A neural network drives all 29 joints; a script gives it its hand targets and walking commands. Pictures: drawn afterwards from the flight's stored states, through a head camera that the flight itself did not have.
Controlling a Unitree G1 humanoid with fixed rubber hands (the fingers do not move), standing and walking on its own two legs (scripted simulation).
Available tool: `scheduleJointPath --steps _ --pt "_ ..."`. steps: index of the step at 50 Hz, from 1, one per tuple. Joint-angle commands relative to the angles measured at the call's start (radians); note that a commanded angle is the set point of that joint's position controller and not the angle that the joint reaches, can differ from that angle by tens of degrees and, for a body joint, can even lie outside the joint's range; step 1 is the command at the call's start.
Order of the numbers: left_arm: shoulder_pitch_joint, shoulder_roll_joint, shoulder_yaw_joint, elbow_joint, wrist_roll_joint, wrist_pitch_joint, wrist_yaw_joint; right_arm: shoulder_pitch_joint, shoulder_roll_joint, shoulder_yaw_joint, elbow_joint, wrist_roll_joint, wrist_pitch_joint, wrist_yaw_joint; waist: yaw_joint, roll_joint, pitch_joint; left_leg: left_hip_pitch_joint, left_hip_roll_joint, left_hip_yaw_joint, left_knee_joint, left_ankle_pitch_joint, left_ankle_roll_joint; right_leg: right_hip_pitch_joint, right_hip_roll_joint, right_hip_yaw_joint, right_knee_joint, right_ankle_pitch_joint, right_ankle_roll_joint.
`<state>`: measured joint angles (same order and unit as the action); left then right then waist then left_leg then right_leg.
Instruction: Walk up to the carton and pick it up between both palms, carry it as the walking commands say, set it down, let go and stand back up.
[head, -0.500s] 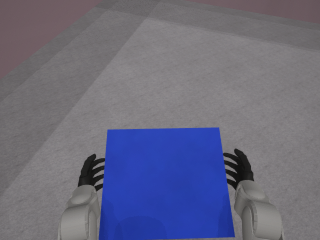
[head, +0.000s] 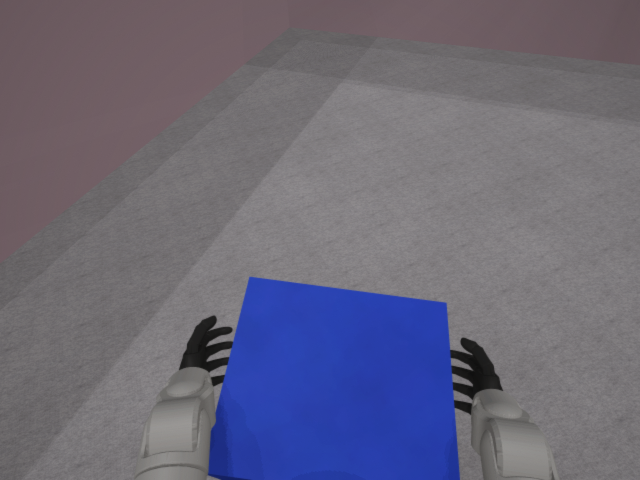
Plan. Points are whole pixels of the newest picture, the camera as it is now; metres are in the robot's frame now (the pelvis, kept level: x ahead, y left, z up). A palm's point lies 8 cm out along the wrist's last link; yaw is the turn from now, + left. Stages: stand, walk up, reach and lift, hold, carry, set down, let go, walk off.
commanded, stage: carry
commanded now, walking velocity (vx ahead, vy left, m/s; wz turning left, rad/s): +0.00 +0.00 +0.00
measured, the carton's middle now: (332, 397) +0.29 +0.01 -0.12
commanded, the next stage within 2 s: none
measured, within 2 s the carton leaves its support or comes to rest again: neither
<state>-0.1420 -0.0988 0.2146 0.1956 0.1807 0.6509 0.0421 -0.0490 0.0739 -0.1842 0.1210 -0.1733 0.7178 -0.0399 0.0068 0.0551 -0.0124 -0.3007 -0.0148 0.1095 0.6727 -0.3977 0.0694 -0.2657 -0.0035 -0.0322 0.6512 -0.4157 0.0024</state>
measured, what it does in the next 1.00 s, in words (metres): walks ahead: right foot, then left foot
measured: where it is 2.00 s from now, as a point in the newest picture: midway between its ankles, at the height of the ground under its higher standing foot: (372, 448)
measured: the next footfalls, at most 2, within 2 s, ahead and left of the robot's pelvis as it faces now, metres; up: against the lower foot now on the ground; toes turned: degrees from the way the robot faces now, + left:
right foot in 0.40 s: +0.10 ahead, -0.11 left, +0.00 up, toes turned -7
left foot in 0.54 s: +0.13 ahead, +0.08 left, +0.00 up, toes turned +3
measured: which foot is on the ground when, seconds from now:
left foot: down 0.00-0.42, up 0.44-0.52, down 0.54-1.00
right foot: down 0.00-0.30, up 0.32-0.38, down 0.40-0.90, up 0.92-0.96, down 0.98-1.00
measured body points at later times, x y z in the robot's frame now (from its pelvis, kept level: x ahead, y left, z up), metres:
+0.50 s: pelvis +0.11 -0.03 +0.01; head +0.09 -0.04 +0.46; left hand +0.39 +0.15 +0.04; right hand +0.37 -0.21 +0.02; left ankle +0.04 +0.08 -0.70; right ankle +0.02 -0.10 -0.72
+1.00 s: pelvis +0.20 -0.05 -0.01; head +0.21 -0.07 +0.44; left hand +0.48 +0.13 +0.01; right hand +0.46 -0.23 +0.00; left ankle +0.10 +0.08 -0.72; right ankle +0.14 -0.12 -0.72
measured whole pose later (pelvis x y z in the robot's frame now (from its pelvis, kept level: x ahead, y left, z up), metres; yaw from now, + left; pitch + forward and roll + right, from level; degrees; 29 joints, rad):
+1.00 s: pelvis +0.20 -0.05 -0.01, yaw -4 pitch +1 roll +0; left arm -0.05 -0.10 0.23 0.00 0.17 0.67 0.03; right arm -0.05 0.13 -0.15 0.00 -0.20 0.68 -0.06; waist 0.01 0.05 -0.01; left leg -0.17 0.07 0.08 0.70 -0.53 -0.01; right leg -0.27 0.03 -0.11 0.70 -0.47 -0.04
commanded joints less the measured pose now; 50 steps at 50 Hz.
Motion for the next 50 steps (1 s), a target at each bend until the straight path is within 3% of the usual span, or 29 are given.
scheduleJointPath --steps 1,5,8,10,13,15,16,17,19,20,23,25,26,28,29,31,32,34,35,36,39,41,42,43,44,46,47,49,50 --pt "-0.498 -0.876 -0.724 -0.305 -0.307 -0.046 -0.289 -0.745 0.856 0.75 -0.365 0.332 -0.128 0.276 0.005 0.02 -0.559 0.401 0.213 -0.176 -0.001 1.33 0.051 0.067 -0.043 0.004 0.003 0.454 -0.015" --pt "-0.352 -0.835 -0.71 -0.373 -0.29 -0.007 -0.27 -0.565 0.837 0.746 -0.382 0.319 -0.085 0.266 -0.001 -0.059 -0.607 0.306 0.131 -0.088 0.044 1.048 0.009 0.205 -0.095 0.044 0.044 0.939 -0.055" --pt "-0.325 -0.802 -0.712 -0.351 -0.264 0.012 -0.264 -0.475 0.787 0.708 -0.332 0.276 -0.071 0.263 -0.012 -0.029 -0.559 0.238 0.087 -0.056 0.041 1.041 0.004 0.233 -0.077 0.009 0.074 1.025 -0.055" --pt "-0.327 -0.77 -0.722 -0.346 -0.252 0.012 -0.264 -0.426 0.761 0.679 -0.296 0.239 -0.07 0.267 -0.018 0.009 -0.52 0.331 0.1 -0.071 -0.023 1.092 0.024 0.104 -0.051 -0.025 0.074 0.879 -0.041" --pt "-0.38 -0.734 -0.725 -0.316 -0.242 0.007 -0.266 -0.496 0.748 0.663 -0.302 0.235 -0.082 0.268 -0.019 0.167 -0.419 0.579 0.219 -0.17 -0.01 1.546 0.1 -0.229 0.042 -0.088 -0.011 0.05 -0.019" --pt "-0.432 -0.737 -0.722 -0.282 -0.244 -0.003 -0.27 -0.576 0.735 0.659 -0.291 0.224 -0.089 0.266 -0.011 0.137 -0.366 0.534 0.215 -0.135 -0.001 1.575 0.088 -0.191 0.052 -0.095 -0.126 0.058 -0.026" --pt "-0.464 -0.744 -0.722 -0.289 -0.25 -0.009 -0.273 -0.603 0.736 0.661 -0.293 0.221 -0.093 0.268 0.0 0.104 -0.338 0.435 0.195 -0.093 0.012 1.488 0.064 -0.091 0.045 -0.101 -0.191 0.178 -0.031" --pt "-0.49 -0.755 -0.711 -0.25 -0.243 -0.008 -0.278 -0.626 0.73 0.651 -0.28 0.211 -0.097 0.269 0.004 -0.005 -0.327 0.218 0.157 -0.069 0.064 1.219 0.036 0.127 -0.012 -0.045 -0.203 0.555 -0.05" --pt "-0.474 -0.801 -0.686 -0.186 -0.237 -0.014 -0.295 -0.635 0.742 0.633 -0.248 0.195 -0.098 0.279 0.01 -0.317 -0.298 -0.244 0.013 -0.026 0.199 -0.09 -0.043 0.48 -0.277 0.191 -0.129 1.543 -0.211" --pt "-0.471 -0.824 -0.687 -0.164 -0.25 -0.01 -0.3 -0.627 0.757 0.631 -0.241 0.206 -0.094 0.282 -0.002 -0.281 -0.289 -0.261 0.022 -0.073 0.107 -0.207 -0.042 0.505 -0.304 0.173 -0.158 1.578 -0.224" --pt "-0.348 -0.806 -0.638 -0.087 -0.202 0.008 -0.29 -0.668 0.738 0.64 -0.206 0.241 -0.087 0.288 0.01 -0.228 -0.219 -0.229 -0.015 -0.014 -0.098 -0.045 -0.019 0.464 -0.217 0.084 -0.116 1.483 -0.145" --pt "-0.298 -0.791 -0.635 -0.104 -0.205 0.012 -0.281 -0.617 0.773 0.655 -0.181 0.248 -0.075 0.289 -0.002 -0.174 -0.327 0.1 0.025 -0.033 -0.2 0.4 -0.005 0.26 -0.196 0.016 -0.033 1.304 -0.08" --pt "-0.293 -0.788 -0.636 -0.112 -0.21 0.014 -0.279 -0.601 0.778 0.656 -0.181 0.264 -0.074 0.297 -0.012 -0.084 -0.444 0.315 0.091 -0.099 -0.104 0.79 0.032 0.101 -0.156 0.005 0.123 1.048 -0.041" --pt "-0.414 -0.798 -0.65 -0.201 -0.235 0.007 -0.284 -0.588 0.796 0.655 -0.2 0.282 -0.081 0.291 -0.029 0.183 -0.487 0.464 0.316 -0.294 -0.071 1.678 0.197 -0.121 0.035 -0.04 0.352 -0.025 0.017" --pt "-0.489 -0.808 -0.672 -0.226 -0.238 -0.005 -0.29 -0.616 0.793 0.638 -0.193 0.265 -0.089 0.283 -0.017 0.182 -0.407 0.442 0.326 -0.338 -0.091 1.585 0.207 -0.185 0.026 0.004 0.189 -0.19 -0.016" --pt "-0.536 -0.812 -0.703 -0.284 -0.295 -0.032 -0.294 -0.653 0.818 0.672 -0.227 0.269 -0.098 0.274 0.009 0.075 -0.372 0.442 0.228 -0.228 -0.033 1.389 0.1 -0.113 -0.008 -0.032 -0.15 0.051 -0.029" --pt "-0.571 -0.818 -0.718 -0.337 -0.323 -0.038 -0.294 -0.651 0.829 0.692 -0.255 0.275 -0.098 0.273 0.017 -0.008 -0.374 0.298 0.175 -0.145 -0.019 1.162 0.048 0.077 -0.036 -0.034 -0.256 0.369 -0.023" --pt "-0.59 -0.823 -0.714 -0.376 -0.322 -0.04 -0.297 -0.587 0.852 0.697 -0.265 0.272 -0.093 0.274 -0.01 -0.246 -0.404 0.001 0.096 -0.062 0.096 0.32 -0.042 0.373 -0.187 0.113 -0.088 1.279 -0.097" --pt "-0.642 -0.827 -0.746 -0.439 -0.351 -0.036 -0.296 -0.592 0.874 0.706 -0.309 0.293 -0.086 0.272 -0.02 -0.294 -0.388 -0.071 0.057 -0.054 0.115 -0.04 -0.057 0.415 -0.246 0.148 -0.075 1.47 -0.147" --pt "-0.608 -0.801 -0.71 -0.37 -0.303 -0.032 -0.289 -0.591 0.856 0.675 -0.234 0.276 -0.081 0.277 -0.012 -0.269 -0.351 -0.075 0.039 -0.056 0.068 -0.095 -0.044 0.401 -0.256 0.157 -0.071 1.512 -0.157" --pt "-0.48 -0.788 -0.72 -0.324 -0.274 -0.035 -0.279 -0.625 0.829 0.702 -0.253 0.274 -0.103 0.278 -0.01 -0.131 -0.464 0.169 0.036 -0.033 -0.085 0.496 -0.017 0.307 -0.162 0.016 0.083 1.422 -0.069" --pt "-0.47 -0.778 -0.76 -0.37 -0.288 -0.028 -0.272 -0.525 0.819 0.708 -0.246 0.276 -0.103 0.273 -0.032 0.145 -0.532 0.499 0.167 -0.16 0.032 1.302 0.065 -0.01 -0.088 -0.018 0.284 0.875 0.0" --pt "-0.46 -0.768 -0.762 -0.361 -0.284 -0.026 -0.272 -0.497 0.801 0.693 -0.249 0.263 -0.107 0.266 -0.04 0.268 -0.515 0.649 0.228 -0.219 0.037 1.579 0.13 -0.206 -0.006 -0.04 0.351 0.375 0.013" --pt "-0.452 -0.774 -0.768 -0.362 -0.285 -0.027 -0.275 -0.472 0.807 0.687 -0.237 0.255 -0.104 0.257 -0.029 0.316 -0.482 0.786 0.272 -0.267 0.039 1.692 0.162 -0.385 0.044 -0.041 0.239 -0.087 0.002" --pt "-0.455 -0.767 -0.762 -0.375 -0.289 -0.03 -0.28 -0.469 0.811 0.697 -0.265 0.263 -0.103 0.254 -0.03 0.256 -0.453 0.796 0.275 -0.259 0.045 1.661 0.141 -0.422 0.037 -0.041 0.097 -0.143 -0.012" --pt "-0.436 -0.767 -0.748 -0.346 -0.296 -0.028 -0.285 -0.507 0.803 0.715 -0.29 0.242 -0.092 0.257 -0.005 0.077 -0.412 0.519 0.197 -0.156 0.045 1.453 0.069 -0.123 0.037 -0.075 -0.187 0.08 -0.012" --pt "-0.472 -0.779 -0.722 -0.34 -0.288 -0.029 -0.293 -0.494 0.806 0.703 -0.264 0.226 -0.087 0.262 0.0 -0.021 -0.423 0.304 0.158 -0.108 0.101 1.128 0.022 0.145 -0.01 -0.048 -0.241 0.476 -0.037" --pt "-0.484 -0.799 -0.686 -0.254 -0.27 -0.021 -0.304 -0.554 0.798 0.678 -0.218 0.212 -0.077 0.271 -0.006 -0.358 -0.401 -0.178 0.029 -0.048 0.336 -0.112 -0.075 0.53 -0.285 0.181 -0.08 1.649 -0.211" --pt "-0.461 -0.793 -0.668 -0.21 -0.265 -0.009 -0.304 -0.573 0.795 0.66 -0.201 0.22 -0.072 0.276 -0.007 -0.335 -0.356 -0.196 0.024 -0.076 0.357 -0.241 -0.072 0.501 -0.32 0.163 -0.09 1.674 -0.237"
